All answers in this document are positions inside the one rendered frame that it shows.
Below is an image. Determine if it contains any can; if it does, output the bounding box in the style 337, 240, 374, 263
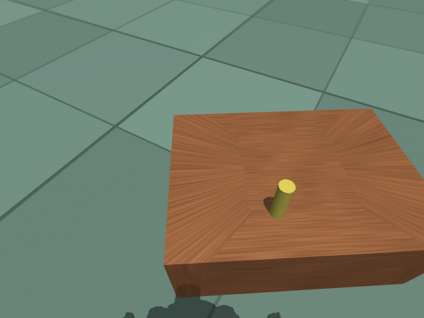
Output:
270, 180, 295, 219

